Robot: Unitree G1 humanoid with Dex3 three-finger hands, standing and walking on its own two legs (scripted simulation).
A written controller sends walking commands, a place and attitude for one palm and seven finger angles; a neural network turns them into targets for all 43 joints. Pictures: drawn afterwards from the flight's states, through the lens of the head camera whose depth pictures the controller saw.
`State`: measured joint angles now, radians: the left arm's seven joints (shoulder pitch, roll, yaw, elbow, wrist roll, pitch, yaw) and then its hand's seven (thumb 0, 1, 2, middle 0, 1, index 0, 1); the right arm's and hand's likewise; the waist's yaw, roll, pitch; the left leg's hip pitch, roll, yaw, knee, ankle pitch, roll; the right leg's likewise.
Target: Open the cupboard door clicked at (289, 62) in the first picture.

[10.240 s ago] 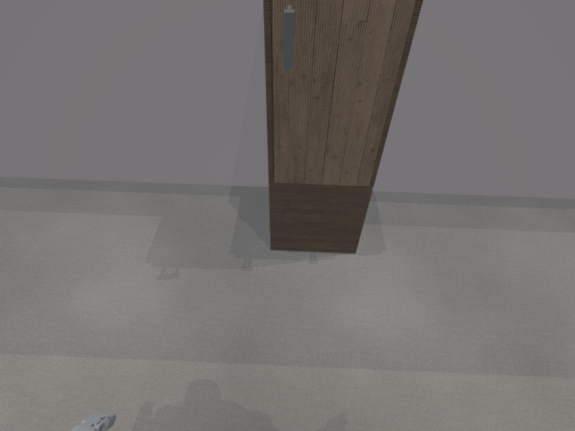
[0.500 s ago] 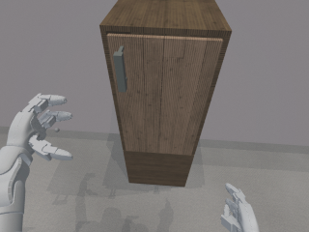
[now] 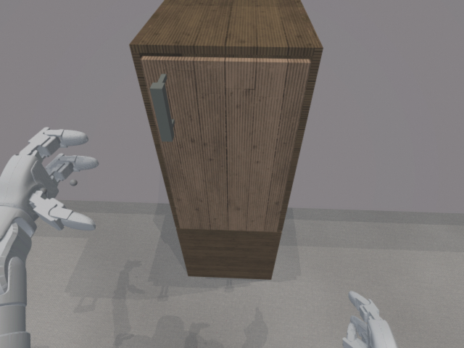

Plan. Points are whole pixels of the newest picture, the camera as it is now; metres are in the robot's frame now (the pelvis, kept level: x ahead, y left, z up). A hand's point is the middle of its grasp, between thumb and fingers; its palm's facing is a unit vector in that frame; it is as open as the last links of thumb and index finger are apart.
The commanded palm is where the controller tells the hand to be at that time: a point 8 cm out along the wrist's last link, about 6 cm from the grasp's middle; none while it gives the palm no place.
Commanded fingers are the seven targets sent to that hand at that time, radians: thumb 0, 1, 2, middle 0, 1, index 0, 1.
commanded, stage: raise the hand with hooked fingers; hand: left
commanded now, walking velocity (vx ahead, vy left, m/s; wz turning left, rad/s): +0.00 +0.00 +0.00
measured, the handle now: (165, 108) +0.53 +0.20 +0.15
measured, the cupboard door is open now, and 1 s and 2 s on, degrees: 0 0 0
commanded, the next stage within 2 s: move the hooked fingers beside the handle in 0.20 s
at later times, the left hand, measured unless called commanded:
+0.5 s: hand (89, 174) +0.31 +0.26 +0.17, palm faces +0.18 -0.98 -0.06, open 14.0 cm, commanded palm +0.28 +0.30 +0.18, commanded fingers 0.00 -0.50 0.30 -0.30 -1.20 -0.30 -1.20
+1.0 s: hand (101, 147) +0.37 +0.27 +0.17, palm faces +0.10 -0.99 -0.03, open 14.0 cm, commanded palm +0.35 +0.31 +0.17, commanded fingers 0.00 -0.50 0.30 -0.30 -1.20 -0.30 -1.20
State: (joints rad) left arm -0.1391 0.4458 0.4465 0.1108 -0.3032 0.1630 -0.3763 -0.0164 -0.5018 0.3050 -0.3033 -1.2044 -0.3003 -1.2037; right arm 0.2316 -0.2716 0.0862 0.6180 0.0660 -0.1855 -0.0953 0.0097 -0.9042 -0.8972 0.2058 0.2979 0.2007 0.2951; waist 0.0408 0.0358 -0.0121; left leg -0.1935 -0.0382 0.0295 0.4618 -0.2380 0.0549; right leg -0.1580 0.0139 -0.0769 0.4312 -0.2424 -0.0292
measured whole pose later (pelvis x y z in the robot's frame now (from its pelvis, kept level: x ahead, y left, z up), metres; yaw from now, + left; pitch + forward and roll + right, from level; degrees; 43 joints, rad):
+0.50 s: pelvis +0.00 -0.04 -0.01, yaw +0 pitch -1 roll +0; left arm -0.27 0.51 0.48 0.34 -0.28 0.20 -0.37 -0.02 -0.50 0.30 -0.31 -1.20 -0.30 -1.20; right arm 0.19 -0.28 0.07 0.62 0.09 -0.17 -0.11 0.01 -0.90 -0.90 0.21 0.30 0.20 0.30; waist 0.04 0.05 -0.02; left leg -0.24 0.01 0.01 0.54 -0.28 0.00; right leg -0.20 0.06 -0.10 0.50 -0.28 -0.08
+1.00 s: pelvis +0.01 -0.01 +0.00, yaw -1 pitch +2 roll -1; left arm -0.44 0.51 0.44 0.51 -0.25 0.08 -0.36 -0.02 -0.50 0.30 -0.30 -1.20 -0.30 -1.20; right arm 0.29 -0.28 0.07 0.63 0.09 -0.16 -0.11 0.01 -0.91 -0.90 0.21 0.30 0.20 0.29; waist 0.00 0.03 -0.03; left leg -0.28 -0.02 0.04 0.53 -0.28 0.04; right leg -0.25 0.03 -0.07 0.49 -0.27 -0.04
